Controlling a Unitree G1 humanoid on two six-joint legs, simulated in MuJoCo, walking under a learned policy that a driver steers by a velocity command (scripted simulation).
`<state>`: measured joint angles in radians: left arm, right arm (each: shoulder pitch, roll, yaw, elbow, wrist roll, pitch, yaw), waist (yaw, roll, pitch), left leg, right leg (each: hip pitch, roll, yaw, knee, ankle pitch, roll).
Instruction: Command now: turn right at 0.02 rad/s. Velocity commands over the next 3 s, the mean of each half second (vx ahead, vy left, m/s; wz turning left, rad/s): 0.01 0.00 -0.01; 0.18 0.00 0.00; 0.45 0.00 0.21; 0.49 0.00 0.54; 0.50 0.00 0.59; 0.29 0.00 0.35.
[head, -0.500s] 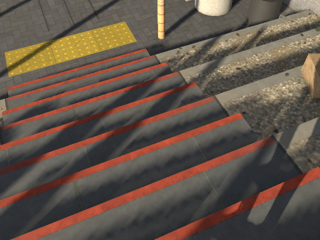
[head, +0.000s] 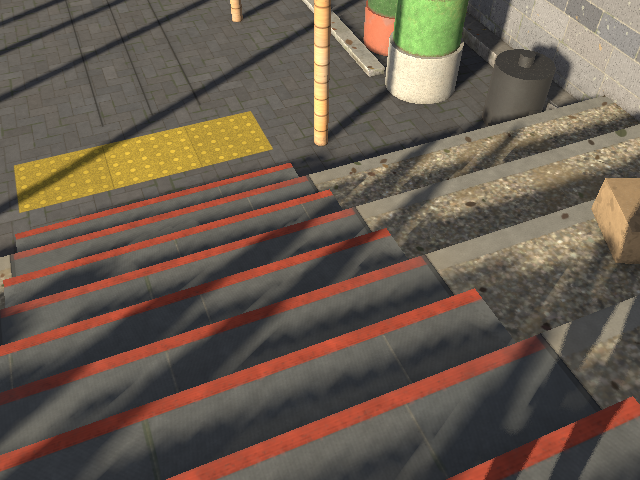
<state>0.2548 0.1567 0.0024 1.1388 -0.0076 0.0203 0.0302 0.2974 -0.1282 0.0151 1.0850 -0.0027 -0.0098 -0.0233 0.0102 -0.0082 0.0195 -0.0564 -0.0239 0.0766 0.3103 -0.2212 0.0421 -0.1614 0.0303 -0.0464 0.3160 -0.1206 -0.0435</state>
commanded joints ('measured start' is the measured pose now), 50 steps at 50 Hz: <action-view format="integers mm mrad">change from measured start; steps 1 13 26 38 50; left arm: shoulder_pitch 40 101 121 85 256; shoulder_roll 60 46 32 66 83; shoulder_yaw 5 -2 -3 27 67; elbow -5 24 26 -16 -32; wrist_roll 3 7 7 12 43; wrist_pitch -10 -18 -20 -11 -70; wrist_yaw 4 5 5 -2 -33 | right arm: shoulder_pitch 62 80 122 188 131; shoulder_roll -65 -55 -39 -80 -184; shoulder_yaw -8 1 7 -23 -96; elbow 4 44 65 48 -14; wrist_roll -2 -3 -4 -19 -22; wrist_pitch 1 4 2 8 -40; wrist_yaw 0 0 -2 2 2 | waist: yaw -7 -1 1 -30 99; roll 8 8 9 29 45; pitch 51 52 51 119 71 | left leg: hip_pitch -82 -112 -134 -165 -266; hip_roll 113 103 100 81 195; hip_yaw -125 -122 -123 -171 -198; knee -91 -74 -57 -73 131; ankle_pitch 11 -6 -2 -440 1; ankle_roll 0 -1 -5 52 139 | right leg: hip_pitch -4 -33 -35 -188 58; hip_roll -100 -101 -100 -27 -2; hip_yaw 129 135 137 108 -64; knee -69 -79 -73 6 244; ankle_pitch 31 -15 -16 -449 -224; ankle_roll -1 -6 -13 -58 -44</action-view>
